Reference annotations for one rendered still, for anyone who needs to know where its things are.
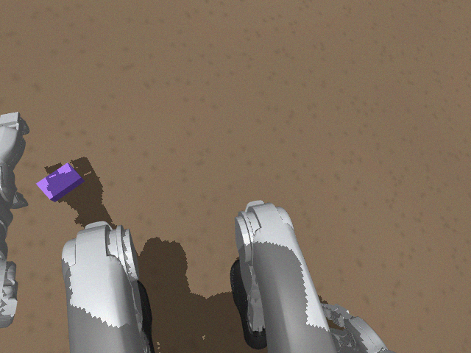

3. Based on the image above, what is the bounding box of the small box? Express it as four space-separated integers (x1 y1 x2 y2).
36 163 85 202

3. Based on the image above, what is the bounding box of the left robot foot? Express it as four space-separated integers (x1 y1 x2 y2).
137 280 155 353

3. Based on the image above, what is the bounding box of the left robot arm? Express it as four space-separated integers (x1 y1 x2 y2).
0 163 18 328

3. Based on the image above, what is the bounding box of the right robot hand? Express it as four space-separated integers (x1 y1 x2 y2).
321 303 388 353

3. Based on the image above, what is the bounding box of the right robot foot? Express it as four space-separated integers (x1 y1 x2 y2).
230 260 267 349

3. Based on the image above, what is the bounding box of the left robot hand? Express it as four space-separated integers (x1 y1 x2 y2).
0 112 29 209

